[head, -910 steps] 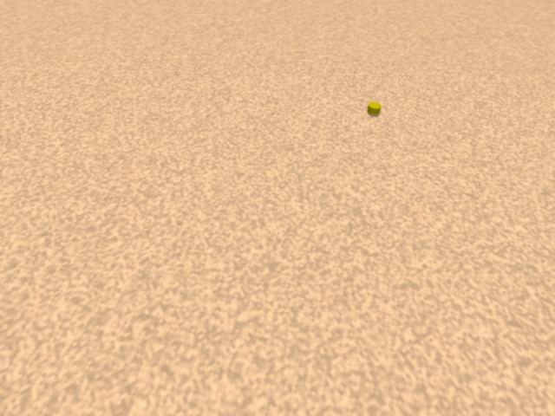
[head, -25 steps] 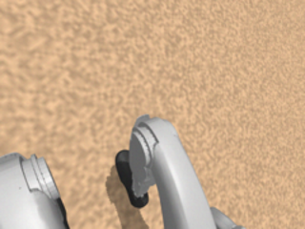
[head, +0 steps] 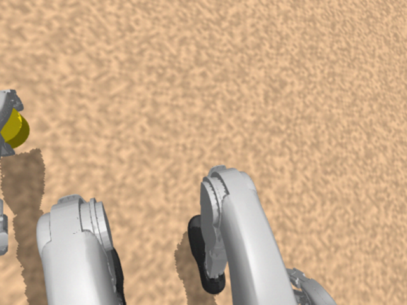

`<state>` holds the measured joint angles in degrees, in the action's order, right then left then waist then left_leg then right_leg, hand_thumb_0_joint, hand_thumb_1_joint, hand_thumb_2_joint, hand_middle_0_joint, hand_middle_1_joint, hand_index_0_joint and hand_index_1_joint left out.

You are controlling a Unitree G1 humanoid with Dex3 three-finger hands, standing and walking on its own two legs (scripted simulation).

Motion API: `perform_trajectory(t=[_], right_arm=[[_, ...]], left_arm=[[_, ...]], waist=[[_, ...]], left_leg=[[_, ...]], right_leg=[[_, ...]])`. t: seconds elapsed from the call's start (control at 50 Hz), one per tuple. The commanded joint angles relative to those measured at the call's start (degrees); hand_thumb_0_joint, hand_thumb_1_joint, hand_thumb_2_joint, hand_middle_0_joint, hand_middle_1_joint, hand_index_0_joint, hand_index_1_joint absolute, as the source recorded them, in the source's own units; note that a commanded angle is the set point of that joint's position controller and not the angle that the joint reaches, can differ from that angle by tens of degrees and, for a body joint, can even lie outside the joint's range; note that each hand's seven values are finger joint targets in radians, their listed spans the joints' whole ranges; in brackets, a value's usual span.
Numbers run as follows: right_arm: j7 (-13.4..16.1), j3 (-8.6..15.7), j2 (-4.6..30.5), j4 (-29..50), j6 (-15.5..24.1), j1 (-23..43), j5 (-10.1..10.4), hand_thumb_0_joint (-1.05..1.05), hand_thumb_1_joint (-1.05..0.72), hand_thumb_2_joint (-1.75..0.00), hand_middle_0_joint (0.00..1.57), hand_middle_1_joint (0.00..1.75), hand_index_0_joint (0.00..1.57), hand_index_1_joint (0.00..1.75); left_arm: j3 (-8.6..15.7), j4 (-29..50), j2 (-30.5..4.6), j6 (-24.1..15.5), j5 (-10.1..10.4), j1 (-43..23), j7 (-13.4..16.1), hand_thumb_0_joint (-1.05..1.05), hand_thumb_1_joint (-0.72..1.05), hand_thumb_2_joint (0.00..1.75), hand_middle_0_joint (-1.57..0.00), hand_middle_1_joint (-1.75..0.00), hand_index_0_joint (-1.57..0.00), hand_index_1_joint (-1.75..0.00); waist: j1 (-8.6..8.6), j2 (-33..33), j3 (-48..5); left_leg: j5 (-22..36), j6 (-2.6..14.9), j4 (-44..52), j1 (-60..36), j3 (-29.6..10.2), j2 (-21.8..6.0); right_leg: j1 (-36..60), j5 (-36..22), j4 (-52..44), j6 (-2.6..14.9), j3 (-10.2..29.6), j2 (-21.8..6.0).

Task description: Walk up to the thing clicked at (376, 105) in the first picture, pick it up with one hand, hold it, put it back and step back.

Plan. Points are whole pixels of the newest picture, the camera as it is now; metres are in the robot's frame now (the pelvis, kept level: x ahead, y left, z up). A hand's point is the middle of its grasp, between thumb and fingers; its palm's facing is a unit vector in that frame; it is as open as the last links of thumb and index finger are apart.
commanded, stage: settle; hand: left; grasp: from above
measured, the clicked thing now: (1, 127) +0.47 +0.31 -0.18
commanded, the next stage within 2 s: lift in 0.04 s
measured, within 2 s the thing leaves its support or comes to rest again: neither
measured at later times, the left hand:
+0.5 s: hand out of the picture +0.44 +0.32 -0.08, palm faces -0.44 -0.10 -0.89, open 10.1 cm
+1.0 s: hand out of the picture +0.37 +0.31 +0.09, palm faces -0.38 -0.13 -0.92, open 10.1 cm
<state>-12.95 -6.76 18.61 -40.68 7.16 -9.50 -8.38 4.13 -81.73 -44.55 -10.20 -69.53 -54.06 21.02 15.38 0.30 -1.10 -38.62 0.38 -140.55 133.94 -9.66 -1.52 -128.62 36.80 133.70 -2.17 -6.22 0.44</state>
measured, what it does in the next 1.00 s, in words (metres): rises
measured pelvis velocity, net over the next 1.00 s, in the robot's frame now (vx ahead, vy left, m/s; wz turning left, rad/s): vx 0.00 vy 0.00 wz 0.11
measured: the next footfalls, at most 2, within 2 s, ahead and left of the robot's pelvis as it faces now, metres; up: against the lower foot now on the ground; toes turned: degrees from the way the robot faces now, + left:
none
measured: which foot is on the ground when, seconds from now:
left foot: down 0.00-1.00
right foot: down 0.00-1.00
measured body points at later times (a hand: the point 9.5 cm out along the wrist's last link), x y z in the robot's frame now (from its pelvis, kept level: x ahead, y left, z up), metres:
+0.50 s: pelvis +0.00 +0.00 +0.04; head +0.21 +0.06 +0.44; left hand +0.45 +0.32 -0.03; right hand +0.07 -0.27 -0.07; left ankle +0.08 +0.13 -0.29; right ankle +0.11 -0.12 -0.29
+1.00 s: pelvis +0.00 +0.00 +0.18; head +0.15 +0.05 +0.60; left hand +0.38 +0.31 +0.14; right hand +0.15 -0.25 +0.06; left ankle +0.08 +0.13 -0.29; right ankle +0.11 -0.12 -0.29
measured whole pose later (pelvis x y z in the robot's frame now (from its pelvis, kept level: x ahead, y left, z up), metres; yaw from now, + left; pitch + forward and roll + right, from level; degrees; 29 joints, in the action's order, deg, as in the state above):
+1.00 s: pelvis +0.00 +0.00 +0.18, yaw +6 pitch +29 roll -5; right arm -2.0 1.2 14.7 -37.1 -2.0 -8.8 0.7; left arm -2.8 -42.5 -31.6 -1.3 -57.7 -29.0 5.3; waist 5.8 -2.9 -10.5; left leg -35.3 0.8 -107.7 102.2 -3.7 -1.8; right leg -99.0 34.4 103.9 -1.9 -2.6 -0.9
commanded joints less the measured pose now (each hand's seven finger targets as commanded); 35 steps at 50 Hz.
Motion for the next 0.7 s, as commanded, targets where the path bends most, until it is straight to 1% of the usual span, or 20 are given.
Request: perform_trajectory(t=[0.0,0.04,0.1,0.12,0.14,0.16,0.2,0.24,0.26,0.34,0.38,0.4,0.44,0.52,0.56,0.58,0.62,0.64,0.66,0.68], right_arm=[[1.7,5.4,14.1,0.9,-0.9,-10.6,0.4,0.0,-0.9,-0.9,0.2,0.3,0.2,0.3],[2.1,5.8,14.1,1.1,-1.2,-11.1,0.5,0.0,-0.9,-0.9,0.2,0.3,0.2,0.3],[2.6,6.1,13.2,0.7,-1.8,-11.8,0.7,0.0,-0.9,-0.9,0.2,0.3,0.2,0.3],[2.8,6.3,13.4,0.7,-2.0,-11.8,0.8,0.0,-0.94,-0.91,0.2,0.3,0.2,0.3],[3.0,6.4,13.0,0.7,-2.2,-11.9,0.8,0.0,-0.89,-0.89,0.2,0.3,0.2,0.3],[3.3,6.6,13.7,0.8,-2.3,-12.0,1.0,0.0,-0.93,-0.91,0.2,0.3,0.2,0.3],[3.4,7.1,12.9,0.7,-2.6,-12.7,1.3,0.0,-0.91,-0.9,0.2,0.3,0.2,0.3],[3.7,8.0,12.8,0.7,-3.2,-12.8,1.8,0.0,-0.92,-0.9,0.2,0.3,0.2,0.3],[3.7,8.2,12.8,1.1,-3.4,-13.0,1.9,0.0,-0.92,-0.9,0.2,0.3,0.2,0.3],[4.4,9.4,12.2,1.8,-4.6,-12.6,3.0,0.0,-0.91,-0.9,0.2,0.3,0.2,0.3],[4.7,10.0,12.3,2.1,-5.2,-13.0,3.3,0.0,-0.91,-0.9,0.2,0.3,0.2,0.3],[4.9,10.1,11.7,2.5,-5.5,-12.6,3.7,0.0,-0.91,-0.9,0.2,0.3,0.2,0.3],[5.5,10.7,11.5,3.0,-6.1,-12.5,4.2,0.0,-0.91,-0.9,0.2,0.3,0.2,0.3],[6.6,11.0,10.9,4.3,-6.9,-11.7,5.2,0.0,-0.91,-0.9,0.2,0.3,0.2,0.3],[7.1,11.4,10.7,5.0,-7.1,-11.0,5.6,0.0,-0.91,-0.9,0.2,0.3,0.2,0.3],[7.3,11.4,10.5,5.2,-7.1,-10.8,5.9,0.0,-0.91,-0.9,0.2,0.3,0.2,0.3],[7.8,11.7,10.4,5.5,-7.1,-10.3,6.4,0.0,-0.91,-0.9,0.2,0.3,0.2,0.3],[8.0,12.0,10.6,5.7,-7.1,-10.2,6.6,0.0,-0.91,-0.9,0.2,0.3,0.2,0.3],[8.3,12.1,10.3,6.0,-7.2,-10.3,7.0,0.0,-0.91,-0.9,0.2,0.3,0.2,0.3],[8.5,11.9,10.1,6.1,-7.3,-10.1,7.2,0.0,-0.91,-0.9,0.2,0.3,0.2,0.3]], left_arm=[[1.5,8.8,-14.0,0.1,0.0,-18.8,1.9,0.0,0.68,0.76,-1.0,-0.75,-1.02,-0.73],[1.0,8.9,-12.8,0.4,0.5,-18.4,1.3,0.0,0.68,0.75,-1.0,-0.75,-1.02,-0.73],[1.2,11.3,-13.2,0.5,0.9,-19.3,0.6,0.0,0.73,0.77,-1.05,-0.74,-1.07,-0.72],[1.7,11.6,-13.5,0.6,1.3,-19.5,0.5,0.0,0.72,0.7,-1.06,-0.77,-1.09,-0.74],[1.5,11.2,-13.0,0.9,1.5,-18.3,0.3,0.0,0.64,0.72,-0.98,-0.69,-1.01,-0.66],[2.0,12.1,-13.4,0.9,1.7,-18.4,0.0,0.0,0.66,0.65,-1.0,-0.74,-1.03,-0.7],[1.1,12.7,-11.8,1.4,2.4,-17.7,-1.3,0.0,0.64,0.64,-0.95,-0.72,-0.99,-0.68],[2.4,15.5,-13.7,1.9,3.0,-17.0,-2.4,0.0,0.62,0.65,-0.94,-0.74,-0.98,-0.7],[2.1,16.1,-12.8,2.2,3.8,-16.1,-3.1,0.0,0.62,0.67,-0.94,-0.74,-0.98,-0.7],[1.7,21.8,-11.8,2.6,4.2,-14.9,-5.6,0.0,0.6,0.71,-0.94,-0.74,-0.97,-0.71],[2.0,21.6,-10.9,2.6,4.2,-11.5,-6.7,0.0,0.59,0.72,-0.93,-0.74,-0.96,-0.71],[1.8,24.6,-10.2,2.5,4.8,-11.9,-7.3,0.0,0.59,0.74,-0.93,-0.75,-0.96,-0.72],[1.8,25.9,-10.0,2.6,4.9,-10.5,-8.3,0.0,0.58,0.74,-0.92,-0.77,-0.95,-0.74],[0.6,29.2,-8.2,2.7,6.4,-6.5,-10.4,0.0,0.54,0.71,-0.88,-0.76,-0.92,-0.73],[-0.4,31.5,-6.8,2.7,7.4,-6.1,-11.2,0.0,0.52,0.72,-0.86,-0.79,-0.89,-0.75],[-0.4,33.3,-7.0,2.7,7.6,-5.5,-11.5,0.0,0.52,0.72,-0.85,-0.81,-0.89,-0.76],[-1.7,36.3,-4.4,2.9,8.6,-4.4,-12.1,0.0,0.52,0.71,-0.85,-0.78,-0.89,-0.74],[-1.7,36.4,-4.3,3.1,8.7,-3.7,-12.3,0.0,0.52,0.71,-0.86,-0.77,-0.89,-0.73],[-1.1,39.4,-5.4,3.3,9.1,-3.0,-12.4,0.0,0.52,0.73,-0.86,-0.8,-0.89,-0.76],[-1.1,39.6,-4.8,3.7,9.4,-1.3,-12.5,0.0,0.52,0.72,-0.86,-0.79,-0.89,-0.75]], waist=[[0.18,-19.0,-37.1],[0.4,-17.5,-36.3],[-0.25,-18.2,-39.6],[-0.46,-17.9,-39.6],[-0.85,-17.7,-40.6],[-0.91,-17.3,-41.0],[-0.8,-17.4,-42.6],[-2.71,-18.2,-45.6],[-2.67,-17.8,-45.3],[-3.87,-19.0,-46.1],[-4.17,-16.5,-44.1],[-4.47,-17.0,-45.3],[-5.08,-16.2,-45.2],[-5.74,-13.4,-42.2],[-6.06,-12.5,-42.5],[-6.38,-13.1,-42.8],[-6.79,-14.3,-43.4],[-6.75,-14.1,-42.6],[-7.6,-14.7,-44.8],[-7.82,-14.0,-44.8]], left_leg=[[7.6,0.56,16.0,-27.3,5.4,1.3],[6.6,0.67,16.7,-27.7,5.4,1.4],[8.2,0.82,16.9,-28.4,6.4,1.4],[8.0,0.89,17.0,-28.0,6.3,1.6],[8.7,0.93,17.2,-28.6,6.5,1.4],[8.7,0.9,17.3,-29.1,6.5,1.7],[9.5,0.97,18.2,-30.3,6.7,1.7],[10.5,1.01,19.1,-32.3,7.2,1.7],[11.1,1.02,19.3,-32.8,7.3,1.7],[9.9,1.06,22.2,-35.1,7.6,1.7],[9.6,1.1,22.9,-34.5,7.5,1.9],[9.3,1.19,24.0,-34.9,7.4,2.0],[7.8,1.44,25.7,-35.4,7.3,2.0],[4.2,1.69,29.8,-36.0,6.5,1.8],[2.6,1.81,31.6,-36.9,6.1,1.8],[2.3,1.84,32.8,-37.5,6.1,1.8],[2.7,1.46,35.2,-41.0,4.9,1.4],[2.0,1.33,36.3,-42.2,4.3,1.5],[3.4,1.37,37.2,-44.1,5.0,1.2],[4.2,1.32,38.0,-44.7,4.9,1.3]], right_leg=[[18.1,-7.9,-13.5,4.69,-3.1,2.6],[17.3,-7.3,-14.1,4.64,-3.4,2.4],[20.8,-8.6,-14.8,4.4,-2.4,2.4],[19.9,-8.3,-14.9,4.46,-2.5,2.2],[21.3,-8.9,-15.4,4.4,-2.3,2.3],[20.2,-9.1,-15.4,4.55,-2.8,2.0],[22.1,-10.4,-15.7,4.32,-2.6,2.0],[23.6,-11.3,-16.4,4.35,-2.0,1.8],[24.3,-11.8,-17.0,4.4,-1.8,1.7],[24.5,-10.7,-18.8,4.62,-1.2,1.6],[24.4,-10.0,-19.8,4.87,-1.2,1.4],[24.8,-10.0,-20.1,4.72,-1.0,1.2],[25.1,-8.8,-21.5,4.6,-0.6,1.2],[26.5,-5.8,-24.7,4.37,-0.3,1.3],[27.3,-4.8,-25.8,4.28,-0.1,1.5],[28.3,-4.8,-26.5,4.17,0.0,1.4],[28.1,-6.2,-26.8,4.12,-0.2,1.2],[27.9,-5.7,-27.4,4.22,-0.3,1.2],[30.4,-7.0,-28.5,4.01,0.1,1.2],[31.8,-7.6,-29.2,3.94,0.1,1.2]])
